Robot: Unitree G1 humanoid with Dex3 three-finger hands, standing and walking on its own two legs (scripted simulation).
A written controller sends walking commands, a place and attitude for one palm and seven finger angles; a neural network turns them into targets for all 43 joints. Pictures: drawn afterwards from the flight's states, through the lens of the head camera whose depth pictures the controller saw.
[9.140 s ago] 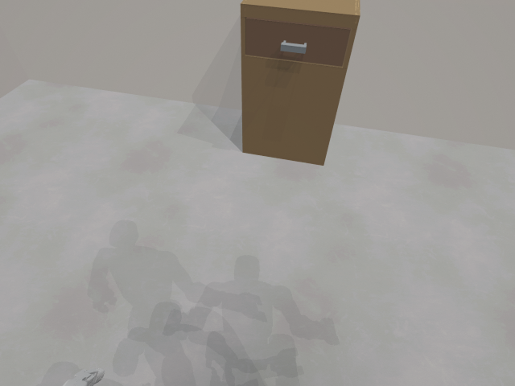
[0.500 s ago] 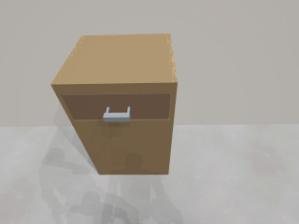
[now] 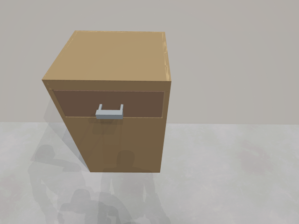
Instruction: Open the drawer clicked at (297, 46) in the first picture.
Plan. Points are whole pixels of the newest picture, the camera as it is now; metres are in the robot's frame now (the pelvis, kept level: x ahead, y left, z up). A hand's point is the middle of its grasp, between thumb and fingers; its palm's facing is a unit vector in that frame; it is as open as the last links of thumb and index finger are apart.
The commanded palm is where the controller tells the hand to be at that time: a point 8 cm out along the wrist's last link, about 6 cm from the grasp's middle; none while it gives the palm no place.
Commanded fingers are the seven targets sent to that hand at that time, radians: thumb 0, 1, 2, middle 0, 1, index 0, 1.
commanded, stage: come to a stop and stand still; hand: left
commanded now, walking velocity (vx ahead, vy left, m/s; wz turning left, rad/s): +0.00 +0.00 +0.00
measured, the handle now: (110, 110) +0.57 +0.19 -0.09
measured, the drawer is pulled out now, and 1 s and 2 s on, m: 0.00 0.00 0.00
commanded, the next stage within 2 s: look again from close up in 1.06 s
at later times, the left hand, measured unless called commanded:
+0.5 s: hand out of the picture -0.01 +0.13 -0.17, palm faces +0.05 -0.99 -0.16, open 7.4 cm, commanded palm none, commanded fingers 0.00 0.90 0.90 -0.20 -0.30 -0.20 -0.30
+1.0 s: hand out of the picture +0.00 +0.12 -0.17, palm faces +0.07 -0.98 -0.18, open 7.4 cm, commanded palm none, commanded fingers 0.00 0.90 0.90 -0.20 -0.30 -0.20 -0.30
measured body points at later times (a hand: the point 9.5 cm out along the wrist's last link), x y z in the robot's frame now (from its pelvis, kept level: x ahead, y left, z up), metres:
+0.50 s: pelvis +0.03 -0.01 +0.00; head +0.03 -0.02 +0.45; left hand -0.01 +0.18 -0.16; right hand +0.01 -0.22 -0.17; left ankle +0.04 +0.10 -0.74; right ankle -0.04 -0.08 -0.74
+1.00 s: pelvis +0.05 -0.03 +0.00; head +0.05 -0.04 +0.45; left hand +0.00 +0.17 -0.16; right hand +0.03 -0.24 -0.17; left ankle +0.05 +0.10 -0.74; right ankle -0.04 -0.08 -0.74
